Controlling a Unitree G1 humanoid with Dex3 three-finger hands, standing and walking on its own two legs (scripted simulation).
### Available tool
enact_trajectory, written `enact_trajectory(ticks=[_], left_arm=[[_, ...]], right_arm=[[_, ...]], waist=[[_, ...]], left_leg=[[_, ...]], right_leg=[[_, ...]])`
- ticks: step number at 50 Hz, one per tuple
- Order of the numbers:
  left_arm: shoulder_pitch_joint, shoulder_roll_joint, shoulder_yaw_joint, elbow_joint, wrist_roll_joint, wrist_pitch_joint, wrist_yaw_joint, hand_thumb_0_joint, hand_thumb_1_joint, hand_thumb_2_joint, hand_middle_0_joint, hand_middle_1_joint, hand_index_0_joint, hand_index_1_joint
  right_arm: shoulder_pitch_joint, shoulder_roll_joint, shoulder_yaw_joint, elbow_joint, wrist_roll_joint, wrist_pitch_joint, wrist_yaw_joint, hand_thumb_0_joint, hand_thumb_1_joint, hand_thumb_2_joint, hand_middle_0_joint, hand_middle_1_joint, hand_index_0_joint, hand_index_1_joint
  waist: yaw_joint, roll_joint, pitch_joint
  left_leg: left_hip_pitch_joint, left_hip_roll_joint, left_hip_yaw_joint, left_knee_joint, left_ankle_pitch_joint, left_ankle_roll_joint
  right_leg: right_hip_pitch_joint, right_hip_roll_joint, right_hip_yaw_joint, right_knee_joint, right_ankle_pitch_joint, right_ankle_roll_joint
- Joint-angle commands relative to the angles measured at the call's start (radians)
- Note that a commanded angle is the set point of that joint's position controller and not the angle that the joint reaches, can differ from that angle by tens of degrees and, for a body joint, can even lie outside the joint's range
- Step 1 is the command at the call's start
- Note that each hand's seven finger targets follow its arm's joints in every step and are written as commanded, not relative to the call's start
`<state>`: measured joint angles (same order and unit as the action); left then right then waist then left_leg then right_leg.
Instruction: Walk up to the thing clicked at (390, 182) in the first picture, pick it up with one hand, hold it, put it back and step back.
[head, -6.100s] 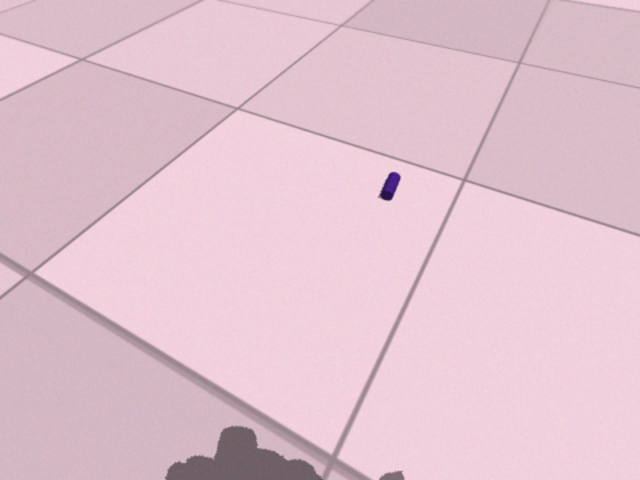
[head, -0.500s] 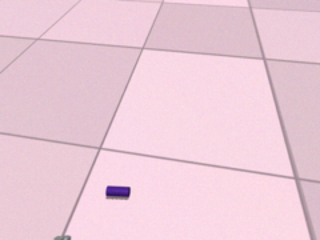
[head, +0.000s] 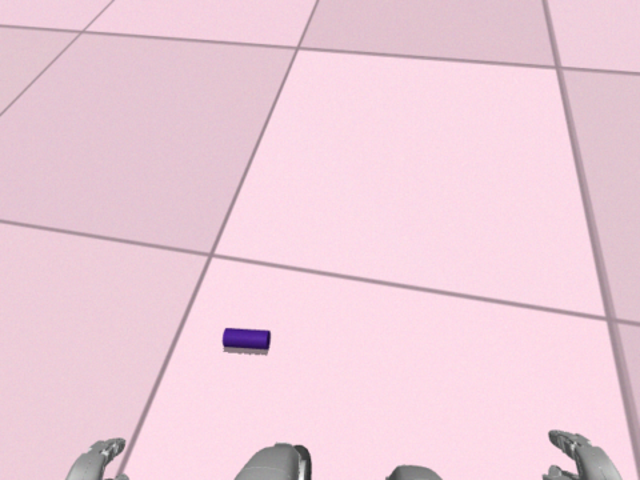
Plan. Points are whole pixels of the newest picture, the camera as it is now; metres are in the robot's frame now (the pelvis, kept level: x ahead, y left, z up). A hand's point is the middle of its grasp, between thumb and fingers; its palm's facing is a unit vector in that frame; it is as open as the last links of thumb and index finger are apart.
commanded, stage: walk up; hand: left
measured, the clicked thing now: (247, 338) +0.52 +0.30 -0.73
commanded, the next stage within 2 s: stand in 1.78 s
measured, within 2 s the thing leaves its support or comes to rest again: neither
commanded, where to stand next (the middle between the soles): +0.12 +0.02 m, yaw +0 degrees
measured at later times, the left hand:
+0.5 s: hand out of the picture +0.04 +0.27 -0.14, palm faces +0.01 -0.92 -0.38, open 7.4 cm
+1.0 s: hand out of the picture +0.09 +0.28 -0.14, palm faces +0.03 -0.91 -0.40, open 7.4 cm
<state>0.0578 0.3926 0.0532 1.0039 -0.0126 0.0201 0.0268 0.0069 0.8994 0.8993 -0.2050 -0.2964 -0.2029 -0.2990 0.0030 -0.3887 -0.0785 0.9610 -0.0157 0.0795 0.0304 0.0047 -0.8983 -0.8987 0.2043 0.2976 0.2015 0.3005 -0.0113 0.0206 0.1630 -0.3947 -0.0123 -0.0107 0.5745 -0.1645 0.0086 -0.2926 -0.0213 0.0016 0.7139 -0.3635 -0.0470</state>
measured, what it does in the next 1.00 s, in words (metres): steps on the spot: left foot, then right foot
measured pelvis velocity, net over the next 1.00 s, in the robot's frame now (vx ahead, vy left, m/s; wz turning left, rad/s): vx -0.02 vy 0.00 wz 0.03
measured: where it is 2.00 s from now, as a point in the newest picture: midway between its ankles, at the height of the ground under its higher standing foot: outside the picture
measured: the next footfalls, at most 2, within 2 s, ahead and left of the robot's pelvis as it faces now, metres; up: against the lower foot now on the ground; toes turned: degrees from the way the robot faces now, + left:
left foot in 0.28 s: +0.00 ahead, +0.15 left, +0.00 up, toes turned +2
right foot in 0.52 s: +0.11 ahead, -0.13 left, +0.00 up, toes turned +2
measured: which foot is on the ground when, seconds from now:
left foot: down 0.00-0.02, up 0.04-0.26, down 0.28-0.56, up 0.58-0.78, down 0.80-1.00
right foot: down 0.00-0.28, up 0.30-0.50, down 0.52-0.86, up 0.88-1.00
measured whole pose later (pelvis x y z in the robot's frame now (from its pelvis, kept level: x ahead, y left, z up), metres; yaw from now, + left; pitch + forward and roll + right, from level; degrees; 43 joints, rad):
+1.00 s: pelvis -0.02 +0.00 +0.00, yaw +2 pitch -2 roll +0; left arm 0.10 0.40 0.06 0.98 -0.01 0.00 0.01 0.01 0.90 0.90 -0.20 -0.30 -0.20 -0.30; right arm 0.16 -0.36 -0.04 0.98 -0.03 0.01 0.02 0.01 -0.90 -0.90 0.20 0.30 0.20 0.30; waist -0.02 0.00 0.12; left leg -0.27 0.03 0.00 0.66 -0.36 -0.01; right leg -0.35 0.02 0.03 0.76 -0.45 -0.02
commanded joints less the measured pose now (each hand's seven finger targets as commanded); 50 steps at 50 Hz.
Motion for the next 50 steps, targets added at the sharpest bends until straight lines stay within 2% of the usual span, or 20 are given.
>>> enact_trajectory(ticks=[1,2,3,6,9,12,13,14,15,16,19,25,26,28,31,39,41,42,44,50], left_arm=[[0.185,0.322,0.088,-0.052,0.043,-0.024,0.027,0.000,0.900,0.900,-0.200,-0.300,-0.200,-0.300],[0.112,0.367,0.091,-0.108,0.053,-0.035,0.036,0.000,0.900,0.900,-0.200,-0.300,-0.200,-0.300],[0.055,0.359,0.095,-0.128,0.051,-0.038,0.043,0.000,0.900,0.900,-0.200,-0.300,-0.200,-0.300],[-0.036,0.249,0.074,-0.167,0.066,-0.054,0.040,0.000,0.900,0.900,-0.200,-0.300,-0.200,-0.300],[0.077,0.214,0.068,-0.159,0.086,-0.056,0.007,0.000,0.900,0.900,-0.200,-0.300,-0.200,-0.300],[0.114,0.249,0.075,-0.161,0.065,-0.032,-0.023,0.000,0.900,0.900,-0.200,-0.300,-0.200,-0.300],[0.146,0.201,0.058,-0.162,0.057,-0.028,-0.023,0.000,0.900,0.900,-0.200,-0.300,-0.200,-0.300],[0.184,0.109,0.033,-0.182,0.044,-0.029,-0.025,0.000,0.900,0.900,-0.200,-0.300,-0.200,-0.300],[0.099,0.194,0.056,-0.191,0.054,-0.035,-0.014,0.000,0.900,0.900,-0.200,-0.300,-0.200,-0.300],[0.032,0.244,0.063,-0.193,0.055,-0.043,-0.012,0.000,0.900,0.900,-0.200,-0.300,-0.200,-0.300],[0.142,0.216,0.062,-0.146,0.036,-0.054,-0.032,0.000,0.900,0.900,-0.200,-0.300,-0.200,-0.300],[0.211,0.160,0.054,-0.082,0.023,-0.065,-0.022,0.000,0.900,0.900,-0.200,-0.300,-0.200,-0.300],[0.206,0.211,0.065,-0.084,0.028,-0.072,-0.013,0.000,0.900,0.900,-0.200,-0.300,-0.200,-0.300],[0.140,0.309,0.067,-0.115,0.024,-0.078,-0.005,0.000,0.900,0.900,-0.200,-0.300,-0.200,-0.300],[0.075,0.256,0.053,-0.122,0.033,-0.073,0.005,0.000,0.900,0.900,-0.200,-0.300,-0.200,-0.300],[0.001,0.253,0.053,-0.129,0.020,-0.043,0.008,0.000,0.900,0.900,-0.200,-0.300,-0.200,-0.300],[0.021,0.196,0.037,-0.138,0.008,-0.034,0.008,0.000,0.900,0.900,-0.200,-0.300,-0.200,-0.300],[-0.001,0.182,0.036,-0.129,0.001,-0.032,0.014,0.000,0.900,0.900,-0.200,-0.300,-0.200,-0.300],[0.001,0.204,0.054,-0.108,0.011,-0.025,0.016,0.000,0.900,0.900,-0.200,-0.300,-0.200,-0.300],[0.093,0.140,0.035,-0.051,0.026,-0.061,-0.014,0.000,0.900,0.900,-0.200,-0.300,-0.200,-0.300]], right_arm=[[-0.092,-0.129,-0.033,-0.163,-0.006,0.006,-0.016,0.000,-0.900,-0.900,0.200,0.300,0.200,0.300],[-0.028,-0.134,-0.036,-0.173,-0.018,0.011,-0.022,0.000,-0.900,-0.900,0.200,0.300,0.200,0.300],[0.008,-0.168,-0.048,-0.158,-0.012,0.012,-0.023,0.000,-0.900,-0.900,0.200,0.300,0.200,0.300],[0.135,-0.214,-0.067,-0.106,0.011,-0.013,-0.009,0.000,-0.900,-0.900,0.200,0.300,0.200,0.300],[0.082,-0.176,-0.042,-0.100,-0.003,-0.050,0.004,0.000,-0.900,-0.900,0.200,0.300,0.200,0.300],[0.167,-0.153,-0.043,-0.073,-0.020,-0.086,-0.005,0.000,-0.900,-0.900,0.200,0.300,0.200,0.300],[0.225,-0.177,-0.056,-0.050,-0.033,-0.104,-0.017,0.000,-0.900,-0.900,0.200,0.300,0.200,0.300],[0.232,-0.255,-0.073,-0.070,-0.049,-0.116,-0.023,0.000,-0.900,-0.900,0.200,0.300,0.200,0.300],[0.257,-0.383,-0.092,-0.083,-0.031,-0.123,-0.022,0.000,-0.900,-0.900,0.200,0.300,0.200,0.300],[0.252,-0.369,-0.094,-0.080,-0.016,-0.130,-0.023,0.000,-0.900,-0.900,0.200,0.300,0.200,0.300],[0.201,-0.265,-0.053,-0.102,-0.010,-0.152,-0.036,0.000,-0.900,-0.900,0.200,0.300,0.200,0.300],[0.110,-0.180,-0.007,-0.121,0.013,-0.104,-0.036,0.000,-0.900,-0.900,0.200,0.300,0.200,0.300],[0.156,-0.140,0.006,-0.113,0.028,-0.091,-0.039,0.000,-0.900,-0.900,0.200,0.300,0.200,0.300],[0.210,-0.148,-0.002,-0.091,0.035,-0.055,-0.054,0.000,-0.900,-0.900,0.200,0.300,0.200,0.300],[0.213,-0.169,-0.008,-0.056,0.035,-0.049,-0.054,0.000,-0.900,-0.900,0.200,0.300,0.200,0.300],[0.263,-0.178,-0.021,0.000,-0.011,-0.056,-0.034,0.000,-0.900,-0.900,0.200,0.300,0.200,0.300],[0.202,-0.254,-0.040,-0.035,-0.032,-0.064,-0.031,0.000,-0.900,-0.900,0.200,0.300,0.200,0.300],[0.099,-0.310,-0.047,-0.059,-0.015,-0.067,-0.024,0.000,-0.900,-0.900,0.200,0.300,0.200,0.300],[0.079,-0.281,-0.045,-0.077,-0.024,-0.076,-0.024,0.000,-0.900,-0.900,0.200,0.300,0.200,0.300],[0.093,-0.223,-0.011,-0.071,-0.011,-0.094,-0.030,0.000,-0.900,-0.900,0.200,0.300,0.200,0.300]], waist=[[0.082,-0.242,-0.136],[0.057,-0.232,-0.124],[0.027,-0.186,-0.138],[-0.030,-0.137,-0.230],[0.067,-0.242,-0.225],[0.008,-0.215,-0.156],[-0.021,-0.078,-0.188],[-0.012,0.170,-0.172],[-0.064,0.159,-0.135],[-0.068,0.062,-0.047],[-0.006,0.096,-0.060],[0.052,0.133,-0.129],[0.051,0.013,-0.148],[0.026,-0.169,-0.211],[0.005,-0.114,-0.178],[-0.021,-0.187,-0.222],[-0.002,0.013,-0.200],[0.013,0.169,-0.160],[0.002,0.142,-0.134],[0.034,0.117,-0.207]], left_leg=[[-0.158,-0.118,-0.122,0.434,-0.361,0.007],[-0.162,-0.090,-0.212,0.603,-0.448,-0.016],[-0.129,-0.073,-0.255,0.698,-0.431,-0.015],[-0.060,-0.050,-0.159,0.655,-0.276,-0.029],[-0.037,-0.025,-0.016,0.220,-0.362,-0.034],[0.212,-0.047,0.076,-0.208,-0.216,-0.011],[0.411,-0.008,-0.005,-0.249,-0.129,0.004],[0.520,0.214,-0.407,-0.327,-0.264,0.086],[0.388,0.410,-0.656,-0.338,-0.395,0.242],[0.270,0.428,-0.633,-0.361,-0.399,0.288],[0.308,0.285,-0.319,-0.258,-0.135,0.200],[0.050,0.149,-0.051,0.020,0.235,0.080],[0.004,0.097,-0.032,0.110,0.103,0.039],[0.086,-0.012,-0.071,0.359,-0.461,0.010],[0.035,0.016,-0.148,0.418,-0.431,0.018],[0.195,0.016,0.022,-0.008,-0.162,0.011],[0.180,0.174,-0.222,-0.161,-0.050,0.074],[0.075,0.290,-0.341,-0.231,-0.031,0.167],[0.026,0.329,-0.338,-0.202,0.107,0.257],[0.168,0.190,-0.117,-0.020,0.102,0.117]], right_leg=[[0.029,-0.377,0.474,-0.383,0.354,-0.168],[-0.051,-0.454,0.535,-0.375,0.496,-0.268],[-0.102,-0.433,0.496,-0.344,0.542,-0.278],[0.041,-0.241,0.218,-0.247,0.370,-0.167],[0.180,-0.174,0.191,-0.295,-0.157,-0.126],[0.063,-0.162,0.157,-0.160,0.020,-0.105],[-0.068,-0.118,0.091,0.013,0.086,-0.059],[-0.324,0.003,0.010,0.237,-0.163,0.011],[-0.395,0.010,0.077,0.260,-0.268,0.023],[-0.371,-0.019,0.152,0.307,-0.236,0.014],[-0.301,-0.048,0.121,0.217,-0.094,0.019],[0.199,0.023,-0.026,-0.231,0.247,0.023],[0.245,-0.044,0.082,-0.253,0.423,0.010],[0.067,-0.363,0.498,-0.388,0.416,-0.185],[0.074,-0.270,0.354,-0.322,0.384,-0.151],[-0.019,-0.215,0.223,-0.201,0.358,-0.100],[-0.104,-0.104,0.153,-0.065,0.251,-0.019],[-0.088,0.054,0.005,0.066,-0.029,0.015],[-0.070,0.068,0.081,0.293,-0.227,0.015],[0.152,0.051,-0.005,-0.303,0.077,0.014]])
